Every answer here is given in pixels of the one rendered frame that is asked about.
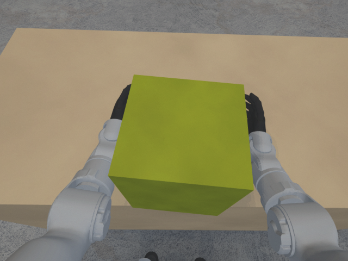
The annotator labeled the right robot hand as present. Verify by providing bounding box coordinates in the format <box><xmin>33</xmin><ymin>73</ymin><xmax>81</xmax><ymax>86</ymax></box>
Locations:
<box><xmin>245</xmin><ymin>93</ymin><xmax>266</xmax><ymax>134</ymax></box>

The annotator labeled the robot left forearm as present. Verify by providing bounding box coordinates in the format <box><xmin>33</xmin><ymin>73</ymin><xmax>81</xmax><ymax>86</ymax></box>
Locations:
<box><xmin>47</xmin><ymin>119</ymin><xmax>122</xmax><ymax>231</ymax></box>

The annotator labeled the pedestal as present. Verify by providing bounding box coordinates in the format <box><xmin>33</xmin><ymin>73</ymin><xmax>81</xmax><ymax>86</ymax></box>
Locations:
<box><xmin>0</xmin><ymin>28</ymin><xmax>348</xmax><ymax>231</ymax></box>

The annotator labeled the right robot upper arm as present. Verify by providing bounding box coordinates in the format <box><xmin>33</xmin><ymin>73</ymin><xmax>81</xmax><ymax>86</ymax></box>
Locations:
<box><xmin>267</xmin><ymin>202</ymin><xmax>348</xmax><ymax>261</ymax></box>

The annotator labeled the robot right forearm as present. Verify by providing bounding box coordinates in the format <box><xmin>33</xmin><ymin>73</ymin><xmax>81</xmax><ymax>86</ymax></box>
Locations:
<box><xmin>249</xmin><ymin>131</ymin><xmax>338</xmax><ymax>239</ymax></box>

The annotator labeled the left robot hand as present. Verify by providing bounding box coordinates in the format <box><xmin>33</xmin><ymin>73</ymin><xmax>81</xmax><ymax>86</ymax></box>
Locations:
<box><xmin>110</xmin><ymin>84</ymin><xmax>131</xmax><ymax>120</ymax></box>

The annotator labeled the carton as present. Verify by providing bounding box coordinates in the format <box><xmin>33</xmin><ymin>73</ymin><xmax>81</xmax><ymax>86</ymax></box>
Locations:
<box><xmin>108</xmin><ymin>74</ymin><xmax>254</xmax><ymax>216</ymax></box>

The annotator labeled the left robot upper arm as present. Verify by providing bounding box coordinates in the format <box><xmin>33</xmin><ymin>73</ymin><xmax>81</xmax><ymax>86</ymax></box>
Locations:
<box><xmin>5</xmin><ymin>188</ymin><xmax>111</xmax><ymax>261</ymax></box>

